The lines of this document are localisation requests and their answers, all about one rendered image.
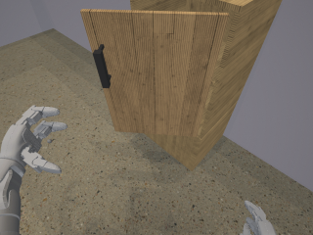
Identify left robot forearm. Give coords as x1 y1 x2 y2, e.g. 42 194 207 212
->
0 158 26 235

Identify cupboard door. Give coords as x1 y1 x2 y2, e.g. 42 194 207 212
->
80 9 229 137

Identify handle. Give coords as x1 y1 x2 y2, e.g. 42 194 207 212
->
93 44 112 88

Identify robot right hand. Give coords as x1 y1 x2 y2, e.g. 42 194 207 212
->
240 200 277 235

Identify robot left hand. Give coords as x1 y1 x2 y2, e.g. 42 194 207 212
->
0 105 68 174

